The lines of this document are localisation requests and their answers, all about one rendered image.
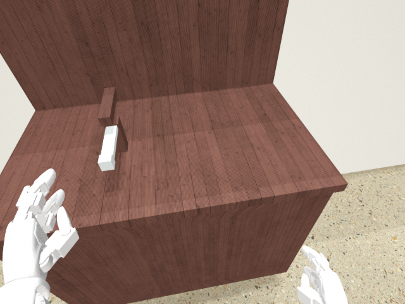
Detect robot left forearm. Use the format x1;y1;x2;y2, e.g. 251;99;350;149
0;276;50;304

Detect counter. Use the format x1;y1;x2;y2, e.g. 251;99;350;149
0;0;348;304

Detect tap lever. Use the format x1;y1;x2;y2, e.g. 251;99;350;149
98;125;118;171

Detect robot left hand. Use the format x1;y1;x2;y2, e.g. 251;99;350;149
3;168;79;284

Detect robot right hand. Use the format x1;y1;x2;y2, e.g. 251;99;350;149
297;245;348;304

